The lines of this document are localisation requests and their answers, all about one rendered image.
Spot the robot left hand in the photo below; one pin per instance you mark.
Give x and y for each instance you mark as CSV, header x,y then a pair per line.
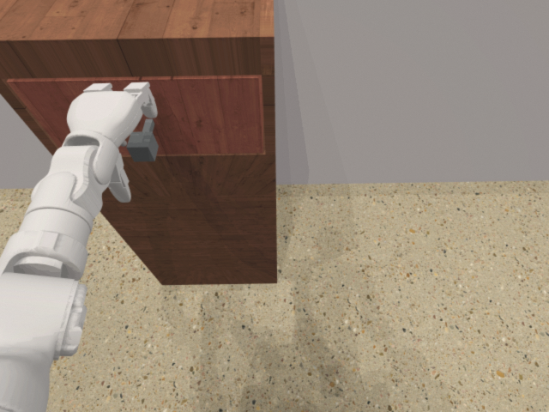
x,y
113,114

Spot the handle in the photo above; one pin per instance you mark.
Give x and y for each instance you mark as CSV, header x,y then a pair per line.
x,y
142,146

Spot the robot left upper arm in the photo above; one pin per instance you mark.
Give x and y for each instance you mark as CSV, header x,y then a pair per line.
x,y
41,318

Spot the cabinet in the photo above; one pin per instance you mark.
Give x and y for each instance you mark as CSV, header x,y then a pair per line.
x,y
193,219

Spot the drawer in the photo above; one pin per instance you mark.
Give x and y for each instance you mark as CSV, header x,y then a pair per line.
x,y
196,114

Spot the left robot forearm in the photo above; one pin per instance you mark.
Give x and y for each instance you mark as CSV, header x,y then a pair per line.
x,y
53,236

